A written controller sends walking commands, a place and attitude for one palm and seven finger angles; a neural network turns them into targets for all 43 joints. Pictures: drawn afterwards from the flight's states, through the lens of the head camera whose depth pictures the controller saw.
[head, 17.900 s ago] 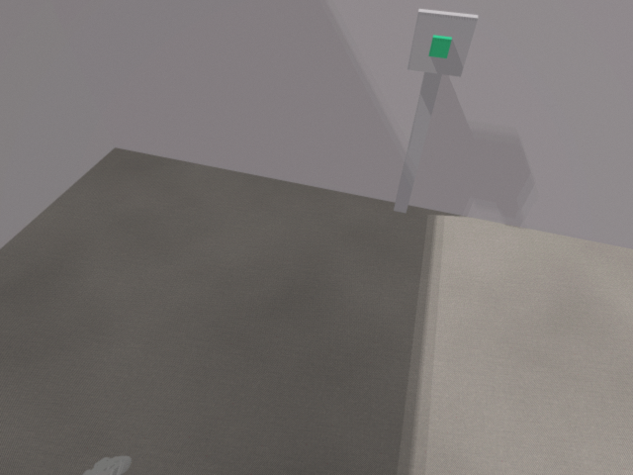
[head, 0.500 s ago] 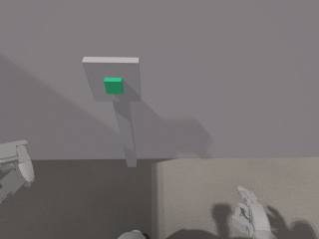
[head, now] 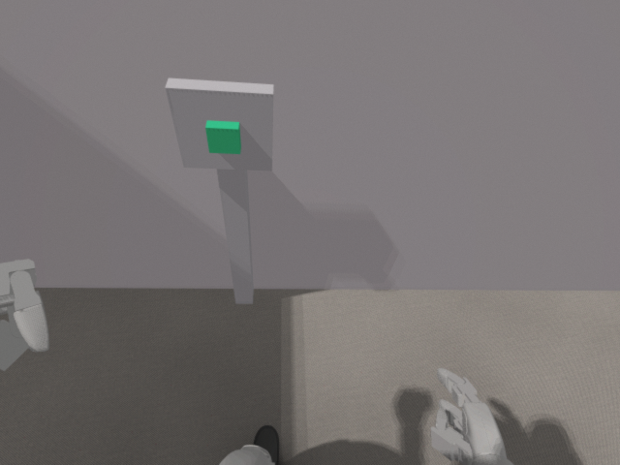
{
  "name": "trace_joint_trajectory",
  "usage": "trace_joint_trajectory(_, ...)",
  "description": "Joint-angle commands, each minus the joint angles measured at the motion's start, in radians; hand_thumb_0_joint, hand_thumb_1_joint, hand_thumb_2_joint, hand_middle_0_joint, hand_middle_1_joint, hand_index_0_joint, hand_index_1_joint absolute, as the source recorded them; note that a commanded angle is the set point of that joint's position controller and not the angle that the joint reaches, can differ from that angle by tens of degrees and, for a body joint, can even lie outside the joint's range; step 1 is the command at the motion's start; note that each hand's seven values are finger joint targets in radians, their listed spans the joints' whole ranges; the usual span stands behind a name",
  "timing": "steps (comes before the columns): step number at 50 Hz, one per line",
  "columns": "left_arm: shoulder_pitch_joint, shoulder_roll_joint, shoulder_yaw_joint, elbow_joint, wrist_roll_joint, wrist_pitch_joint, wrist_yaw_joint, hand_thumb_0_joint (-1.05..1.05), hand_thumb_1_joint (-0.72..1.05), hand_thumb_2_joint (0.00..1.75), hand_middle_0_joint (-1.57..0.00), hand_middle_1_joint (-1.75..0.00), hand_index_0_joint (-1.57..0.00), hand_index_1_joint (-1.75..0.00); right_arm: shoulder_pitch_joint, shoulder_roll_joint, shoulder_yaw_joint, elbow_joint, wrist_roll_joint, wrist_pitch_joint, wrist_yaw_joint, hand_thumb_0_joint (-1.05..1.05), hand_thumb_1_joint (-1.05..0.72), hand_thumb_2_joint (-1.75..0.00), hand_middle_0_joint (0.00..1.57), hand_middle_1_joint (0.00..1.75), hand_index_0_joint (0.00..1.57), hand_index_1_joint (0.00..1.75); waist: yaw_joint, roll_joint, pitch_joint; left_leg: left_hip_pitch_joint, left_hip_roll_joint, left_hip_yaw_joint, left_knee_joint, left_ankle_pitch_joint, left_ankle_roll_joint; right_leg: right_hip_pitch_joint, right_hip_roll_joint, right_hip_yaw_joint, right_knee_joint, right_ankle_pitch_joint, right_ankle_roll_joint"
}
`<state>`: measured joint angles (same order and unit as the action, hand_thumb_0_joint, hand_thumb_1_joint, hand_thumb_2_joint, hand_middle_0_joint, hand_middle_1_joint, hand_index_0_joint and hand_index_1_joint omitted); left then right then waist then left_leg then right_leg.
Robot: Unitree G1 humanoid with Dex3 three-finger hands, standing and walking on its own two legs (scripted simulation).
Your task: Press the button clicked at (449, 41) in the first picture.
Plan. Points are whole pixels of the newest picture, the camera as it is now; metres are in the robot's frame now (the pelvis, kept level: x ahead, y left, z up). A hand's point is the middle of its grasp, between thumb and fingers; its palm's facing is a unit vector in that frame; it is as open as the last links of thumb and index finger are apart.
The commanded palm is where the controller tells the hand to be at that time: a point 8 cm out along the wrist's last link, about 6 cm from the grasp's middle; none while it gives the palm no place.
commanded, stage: step back with the hand held close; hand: left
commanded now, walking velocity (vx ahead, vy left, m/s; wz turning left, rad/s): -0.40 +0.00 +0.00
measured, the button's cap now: (224, 136) +0.64 +0.24 +0.01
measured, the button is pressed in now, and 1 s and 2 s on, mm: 0 0 0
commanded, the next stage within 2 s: stop stepping back and stand still in 0.12 s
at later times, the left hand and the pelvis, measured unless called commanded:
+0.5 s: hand out of the picture +0.07 +0.27 +0.17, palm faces +0.46 -0.80 -0.38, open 3.1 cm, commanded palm +0.02 +0.30 +0.19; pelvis -0.10 +0.02 +0.00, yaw +2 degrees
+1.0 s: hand out of the picture +0.04 +0.29 +0.16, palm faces +0.47 -0.78 -0.41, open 3.1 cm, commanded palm -0.01 +0.32 +0.19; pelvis -0.12 +0.03 +0.00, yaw +4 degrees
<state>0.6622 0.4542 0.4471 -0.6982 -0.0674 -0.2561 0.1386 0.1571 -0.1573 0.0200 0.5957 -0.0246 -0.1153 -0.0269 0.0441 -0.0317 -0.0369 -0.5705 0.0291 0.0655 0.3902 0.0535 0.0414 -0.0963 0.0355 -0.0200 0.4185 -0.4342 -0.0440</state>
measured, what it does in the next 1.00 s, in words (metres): walks backwards: right foot, then left foot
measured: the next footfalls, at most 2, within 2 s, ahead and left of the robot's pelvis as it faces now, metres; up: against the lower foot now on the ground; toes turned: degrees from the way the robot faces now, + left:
right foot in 0.02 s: -0.06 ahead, -0.07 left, +0.00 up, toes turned +1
left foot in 0.50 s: -0.07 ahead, +0.15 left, +0.00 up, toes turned +7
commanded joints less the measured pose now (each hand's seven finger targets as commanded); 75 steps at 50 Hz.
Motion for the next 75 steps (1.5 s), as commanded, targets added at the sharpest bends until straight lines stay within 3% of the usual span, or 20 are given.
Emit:
trace_joint_trajectory(1, -0.124, 0.193, 0.087, -0.184, -0.013, -0.076, 0.017, 0.00, 0.90, 0.90, -1.30, -1.50, -1.30, -1.50, -0.051, -0.126, -0.042, -0.086, -0.002, -0.020, -0.039, 0.00, -0.90, -0.90, 0.20, 0.30, 0.20, 0.30, -0.043, -0.076, -0.157, 0.491, 0.025, -0.056, 0.327, -0.260, -0.058, -0.336, -0.300, 0.136, -0.168, 0.559, -0.062)
trace_joint_trajectory(3, -0.209, 0.142, 0.026, -0.156, 0.000, -0.069, 0.003, 0.00, 0.90, 0.90, -1.30, -1.50, -1.30, -1.50, -0.056, -0.140, -0.048, -0.086, 0.012, -0.049, -0.064, 0.00, -0.90, -0.90, 0.20, 0.30, 0.20, 0.30, -0.075, -0.107, -0.190, 0.555, 0.014, -0.046, 0.138, 0.002, -0.043, -0.273, -0.162, -0.015, -0.004, 0.588, 0.023)
trace_joint_trajectory(5, -0.173, 0.167, 0.058, -0.166, -0.009, -0.024, -0.012, 0.00, 0.90, 0.90, -1.30, -1.50, -1.30, -1.50, -0.095, -0.200, -0.073, -0.120, 0.013, -0.054, -0.065, 0.00, -0.90, -0.90, 0.20, 0.30, 0.20, 0.30, -0.050, 0.141, -0.235, 0.687, 0.138, -0.267, -0.042, 0.422, 0.035, -0.316, 0.062, -0.040, 0.257, 0.176, 0.093)
trace_joint_trajectory(7, -0.153, 0.154, 0.059, -0.140, -0.020, -0.031, -0.017, 0.00, 0.90, 0.90, -1.30, -1.50, -1.30, -1.50, -0.099, -0.187, -0.062, -0.121, 0.005, -0.071, -0.042, 0.00, -0.90, -0.90, 0.20, 0.30, 0.20, 0.30, -0.028, 0.245, -0.220, 0.482, 0.251, -0.382, -0.252, -0.107, 0.054, -0.205, 0.093, 0.032, 0.491, -0.271, 0.049)
trace_joint_trajectory(11, 0.076, 0.167, 0.141, -0.125, -0.042, -0.003, -0.008, 0.00, 0.90, 0.90, -1.30, -1.50, -1.30, -1.50, -0.148, -0.167, -0.056, -0.174, -0.006, -0.033, -0.028, 0.00, -0.90, -0.90, 0.20, 0.30, 0.20, 0.30, 0.013, 0.293, -0.148, 0.080, 0.120, -0.135, -0.252, -0.474, -0.048, 0.029, 0.080, -0.085, 0.227, -0.090, -0.006)
trace_joint_trajectory(12, 0.106, 0.161, 0.133, -0.143, -0.040, -0.004, -0.009, 0.00, 0.90, 0.90, -1.30, -1.50, -1.30, -1.50, -0.136, -0.168, -0.062, -0.178, 0.010, -0.021, -0.024, 0.00, -0.90, -0.90, 0.20, 0.30, 0.20, 0.30, 0.001, 0.219, -0.113, 0.097, 0.025, -0.025, -0.014, -0.506, -0.085, -0.068, 0.001, -0.042, 0.025, -0.061, -0.021)
trace_joint_trajectory(14, 0.114, 0.187, 0.118, -0.197, -0.025, 0.011, 0.002, 0.00, 0.90, 0.90, -1.30, -1.50, -1.30, -1.50, -0.105, -0.158, -0.077, -0.162, 0.019, 0.018, -0.023, 0.00, -0.90, -0.90, 0.20, 0.30, 0.20, 0.30, -0.020, -0.197, 0.021, 0.157, -0.155, -0.061, 0.873, -0.512, -0.129, -0.666, -0.471, 0.531, -0.425, -0.409, -0.169)
trace_joint_trajectory(15, 0.035, 0.189, 0.161, -0.221, -0.020, 0.016, 0.019, 0.00, 0.90, 0.90, -1.30, -1.50, -1.30, -1.50, -0.057, -0.166, -0.079, -0.125, -0.010, 0.036, -0.014, 0.00, -0.90, -0.90, 0.20, 0.30, 0.20, 0.30, -0.038, -0.130, -0.002, 0.061, -0.104, -0.137, 1.031, -0.496, -0.115, -0.676, -0.504, 0.460, -0.389, -0.313, -0.200)
trace_joint_trajectory(18, -0.043, 0.126, 0.087, -0.117, 0.016, 0.040, 0.004, 0.00, 0.90, 0.90, -1.30, -1.50, -1.30, -1.50, -0.068, -0.122, -0.056, -0.158, 0.017, 0.019, -0.048, 0.00, -0.90, -0.90, 0.20, 0.30, 0.20, 0.30, -0.085, -0.120, 0.051, 0.084, 0.034, -0.085, 0.712, -0.401, -0.073, -0.482, -0.273, 0.165, -0.237, -0.176, -0.075)
trace_joint_trajectory(22, -0.158, 0.066, -0.009, -0.066, 0.058, 0.014, 0.049, 0.00, 0.90, 0.90, -1.30, -1.50, -1.30, -1.50, -0.008, -0.166, -0.045, -0.087, 0.004, -0.054, -0.091, 0.00, -0.90, -0.90, 0.20, 0.30, 0.20, 0.30, -0.064, 0.086, 0.043, 0.303, 0.011, -0.047, 0.039, -0.424, -0.006, -0.268, -0.237, 0.120, -0.072, 0.047, -0.042)
trace_joint_trajectory(24, -0.205, 0.058, -0.036, -0.118, 0.066, -0.009, 0.058, 0.00, 0.90, 0.90, -1.30, -1.50, -1.30, -1.50, 0.024, -0.200, -0.055, -0.118, 0.004, -0.083, -0.091, 0.00, -0.90, -0.90, 0.20, 0.30, 0.20, 0.30, -0.051, 0.318, -0.023, 0.397, 0.151, -0.250, -0.091, -0.323, 0.046, -0.258, -0.108, 0.043, 0.161, 0.118, 0.030)
trace_joint_trajectory(26, -0.255, 0.115, -0.011, -0.200, 0.069, -0.016, 0.054, 0.00, 0.90, 0.90, -1.30, -1.50, -1.30, -1.50, 0.024, -0.199, -0.063, -0.138, 0.018, -0.097, -0.079, 0.00, -0.90, -0.90, 0.20, 0.30, 0.20, 0.30, -0.037, 0.241, -0.096, 0.499, 0.246, -0.325, -0.035, 0.033, 0.074, -0.321, -0.052, -0.023, 0.276, 0.067, 0.066)
trace_joint_trajectory(33, -0.008, 0.095, 0.045, -0.107, 0.043, 0.004, 0.030, 0.00, 0.90, 0.90, -1.30, -1.50, -1.30, -1.50, -0.029, -0.171, -0.055, -0.125, 0.014, -0.078, -0.030, 0.00, -0.90, -0.90, 0.20, 0.30, 0.20, 0.30, -0.045, 0.128, -0.012, 0.100, 0.103, -0.154, -0.002, -0.506, 0.024, 0.008, -0.064, 0.008, 0.030, 0.064, 0.025)
trace_joint_trajectory(36, -0.014, 0.103, 0.060, -0.009, 0.030, 0.026, 0.031, 0.00, 0.90, 0.90, -1.30, -1.50, -1.30, -1.50, -0.028, -0.162, -0.078, -0.122, 0.024, -0.027, -0.036, 0.00, -0.90, -0.90, 0.20, 0.30, 0.20, 0.30, -0.042, -0.227, 0.045, 0.000, -0.031, -0.043, 0.581, -0.536, -0.032, -0.184, -0.361, 0.514, -0.282, -0.400, -0.151)
trace_joint_trajectory(43, -0.092, 0.051, -0.008, 0.006, 0.042, 0.008, 0.037, 0.00, 0.90, 0.90, -1.30, -1.50, -1.30, -1.50, -0.024, -0.143, -0.041, -0.108, 0.012, -0.034, -0.062, 0.00, -0.90, -0.90, 0.20, 0.30, 0.20, 0.30, -0.067, -0.052, 0.014, 0.366, -0.001, 0.010, 0.125, -0.379, -0.009, -0.311, -0.223, 0.125, -0.143, -0.127, -0.063)
trace_joint_trajectory(46, -0.155, 0.066, -0.015, -0.125, 0.048, -0.017, 0.042, 0.00, 0.90, 0.90, -1.30, -1.50, -1.30, -1.50, -0.019, -0.182, -0.050, -0.131, 0.003, -0.058, -0.068, 0.00, -0.90, -0.90, 0.20, 0.30, 0.20, 0.30, -0.051, 0.269, 0.018, 0.386, 0.217, -0.351, -0.141, -0.488, 0.083, -0.322, -0.072, 0.018, 0.180, 0.042, 0.039)
trace_joint_trajectory(57, -0.043, 0.047, 0.007, 0.013, 0.031, 0.001, 0.030, 0.00, 0.90, 0.90, -1.30, -1.50, -1.30, -1.50, -0.010, -0.161, -0.063, -0.116, 0.025, -0.058, -0.030, 0.00, -0.90, -0.90, 0.20, 0.30, 0.20, 0.30, -0.059, -0.048, -0.033, 0.313, 0.012, -0.062, 0.148, -0.235, -0.031, -0.123, -0.182, 0.200, -0.093, 0.368, -0.013)
trace_joint_trajectory(72, -0.026, 0.067, 0.010, -0.053, 0.030, 0.005, 0.034, 0.00, 0.90, 0.90, -1.30, -1.50, -1.30, -1.50, -0.039, -0.161, -0.055, -0.149, 0.024, -0.043, -0.054, 0.00, -0.90, -0.90, 0.20, 0.30, 0.20, 0.30, -0.038, 0.086, -0.074, 0.386, 0.052, -0.078, -0.002, -0.076, -0.018, -0.047, -0.089, 0.073, -0.036, 0.455, 0.040)
trace_joint_trajectory(73, -0.180, -0.030, -0.353, 0.800, 0.115, 0.142, -0.108, 0.00, 0.90, 0.90, -1.30, -1.50, -1.30, -1.50, -0.077, -0.357, -0.116, 0.107, 0.030, -0.077, 0.042, 0.00, -0.90, -0.90, 0.20, 0.30, 0.20, 0.30, -0.092, 0.085, 0.039, 0.288, 0.078, -0.099, 0.161, 0.056, -0.006, -0.187, -0.163, 0.017, 0.108, 0.566, 0.012)
trace_joint_trajectory(75, -0.162, -0.059, -0.336, 0.823, 0.103, 0.231, -0.134, 0.00, 0.90, 0.90, -1.23, -1.42, -1.23, -1.42, 0.025, -0.286, -0.112, 0.082, 0.034, 0.005, 0.038, 0.00, -0.90, -0.90, 0.20, 0.30, 0.20, 0.30, -0.073, 0.055, -0.053, 0.367, 0.089, -0.094, 0.149, 0.115, -0.013, -0.198, -0.132, 0.061, 0.095, 0.465, 0.011)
